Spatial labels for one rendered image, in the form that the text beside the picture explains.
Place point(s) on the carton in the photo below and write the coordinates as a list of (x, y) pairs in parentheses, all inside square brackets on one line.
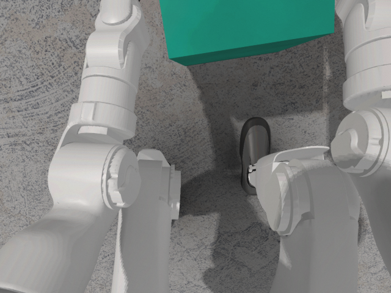
[(203, 31)]

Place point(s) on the right robot upper arm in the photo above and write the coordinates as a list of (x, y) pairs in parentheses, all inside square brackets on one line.
[(362, 147)]

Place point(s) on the robot left forearm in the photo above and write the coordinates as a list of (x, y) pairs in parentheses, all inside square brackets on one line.
[(104, 112)]

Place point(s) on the robot right forearm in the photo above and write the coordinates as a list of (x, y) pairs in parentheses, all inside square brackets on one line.
[(367, 47)]

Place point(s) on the robot right foot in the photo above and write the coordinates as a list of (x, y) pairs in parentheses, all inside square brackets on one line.
[(254, 144)]

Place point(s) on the left robot upper arm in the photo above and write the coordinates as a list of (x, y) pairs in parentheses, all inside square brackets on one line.
[(89, 184)]

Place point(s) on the left robot thigh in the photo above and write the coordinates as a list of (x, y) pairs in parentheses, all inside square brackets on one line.
[(141, 262)]

